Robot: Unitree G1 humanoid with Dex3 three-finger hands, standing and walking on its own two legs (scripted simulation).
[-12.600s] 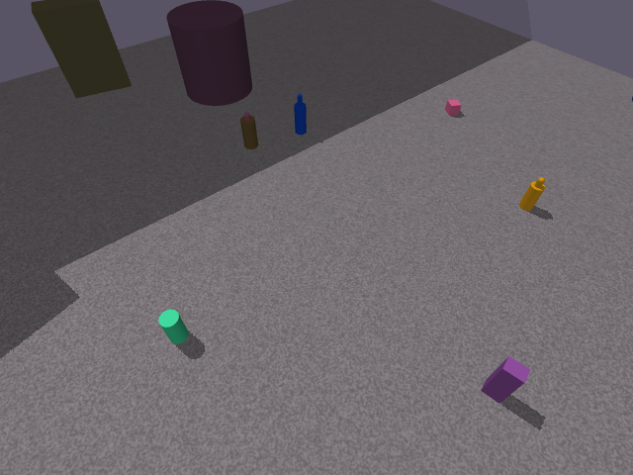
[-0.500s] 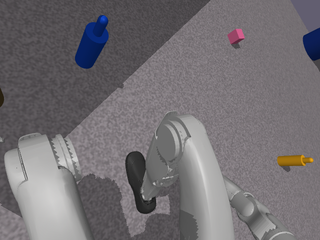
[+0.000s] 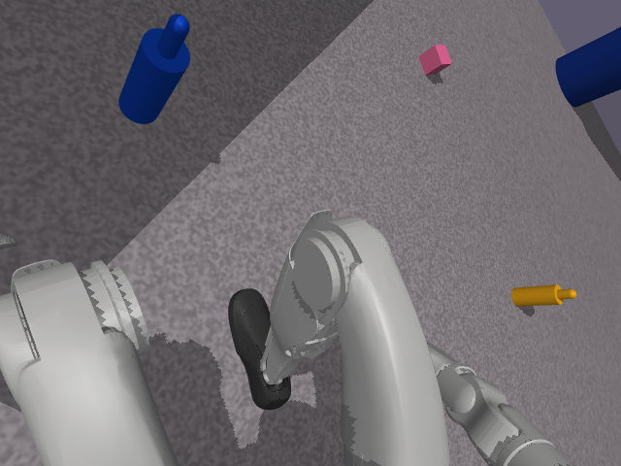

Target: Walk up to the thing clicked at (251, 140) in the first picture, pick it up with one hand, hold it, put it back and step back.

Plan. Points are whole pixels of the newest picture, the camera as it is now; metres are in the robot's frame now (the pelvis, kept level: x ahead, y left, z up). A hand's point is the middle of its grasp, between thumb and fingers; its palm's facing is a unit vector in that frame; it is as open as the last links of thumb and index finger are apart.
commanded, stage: close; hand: left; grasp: from the side
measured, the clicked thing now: out of the picture +0.45 +0.30 -0.19
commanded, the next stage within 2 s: settle in 0.48 s
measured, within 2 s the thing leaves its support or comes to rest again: leaves its support in 0.94 s
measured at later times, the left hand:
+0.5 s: hand out of the picture +0.44 +0.29 -0.18, palm faces +0.38 -0.92 -0.02, open 9.7 cm
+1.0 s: hand out of the picture +0.45 +0.30 -0.16, palm faces +0.36 -0.93 +0.00, open 10.0 cm
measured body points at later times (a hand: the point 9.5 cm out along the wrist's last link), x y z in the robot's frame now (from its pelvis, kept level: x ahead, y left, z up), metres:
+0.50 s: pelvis +0.00 +0.00 +0.00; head +0.23 +0.20 +0.33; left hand +0.41 +0.34 -0.17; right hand +0.16 -0.24 -0.03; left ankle +0.08 +0.12 -0.25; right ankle +0.16 -0.12 -0.25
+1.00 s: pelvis +0.00 +0.00 +0.01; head +0.24 +0.20 +0.33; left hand +0.42 +0.35 -0.16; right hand +0.17 -0.25 -0.03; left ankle +0.08 +0.12 -0.25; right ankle +0.16 -0.12 -0.25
